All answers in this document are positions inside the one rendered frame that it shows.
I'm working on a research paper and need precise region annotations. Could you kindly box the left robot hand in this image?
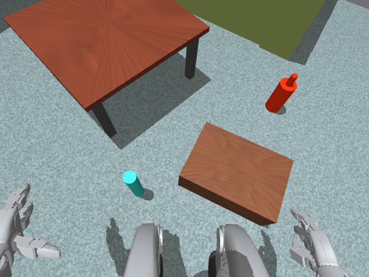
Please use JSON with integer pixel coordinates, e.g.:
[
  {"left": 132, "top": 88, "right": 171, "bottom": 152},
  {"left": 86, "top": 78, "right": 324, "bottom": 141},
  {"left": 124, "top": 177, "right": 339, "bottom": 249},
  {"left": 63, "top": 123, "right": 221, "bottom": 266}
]
[{"left": 0, "top": 183, "right": 61, "bottom": 259}]

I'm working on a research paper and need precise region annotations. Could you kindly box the left robot arm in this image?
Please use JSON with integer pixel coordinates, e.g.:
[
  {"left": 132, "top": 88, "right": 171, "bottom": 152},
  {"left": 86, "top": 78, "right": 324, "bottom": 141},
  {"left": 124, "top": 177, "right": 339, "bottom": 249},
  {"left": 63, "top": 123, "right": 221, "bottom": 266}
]
[{"left": 0, "top": 243, "right": 14, "bottom": 277}]

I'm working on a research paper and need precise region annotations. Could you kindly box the sofa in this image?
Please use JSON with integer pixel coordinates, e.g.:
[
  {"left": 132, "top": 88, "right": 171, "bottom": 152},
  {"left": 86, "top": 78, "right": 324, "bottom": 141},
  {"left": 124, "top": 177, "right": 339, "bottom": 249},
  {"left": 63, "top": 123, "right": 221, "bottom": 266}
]
[{"left": 174, "top": 0, "right": 326, "bottom": 60}]

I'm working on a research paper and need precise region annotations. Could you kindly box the right robot hand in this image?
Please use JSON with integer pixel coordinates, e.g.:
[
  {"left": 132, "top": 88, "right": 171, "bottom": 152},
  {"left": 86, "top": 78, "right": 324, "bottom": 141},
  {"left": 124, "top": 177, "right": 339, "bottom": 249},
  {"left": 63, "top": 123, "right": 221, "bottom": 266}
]
[{"left": 289, "top": 207, "right": 340, "bottom": 272}]

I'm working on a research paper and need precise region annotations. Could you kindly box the right robot arm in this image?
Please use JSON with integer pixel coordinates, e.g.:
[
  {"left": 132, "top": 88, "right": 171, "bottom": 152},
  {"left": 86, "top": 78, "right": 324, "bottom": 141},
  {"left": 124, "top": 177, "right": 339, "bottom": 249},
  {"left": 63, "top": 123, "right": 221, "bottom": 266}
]
[{"left": 316, "top": 265, "right": 349, "bottom": 277}]

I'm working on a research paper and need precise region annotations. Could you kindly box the coffee table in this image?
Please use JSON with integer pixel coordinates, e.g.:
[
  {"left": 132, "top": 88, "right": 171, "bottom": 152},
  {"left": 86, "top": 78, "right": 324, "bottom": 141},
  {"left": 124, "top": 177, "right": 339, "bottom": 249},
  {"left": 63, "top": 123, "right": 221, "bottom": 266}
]
[{"left": 3, "top": 0, "right": 210, "bottom": 138}]

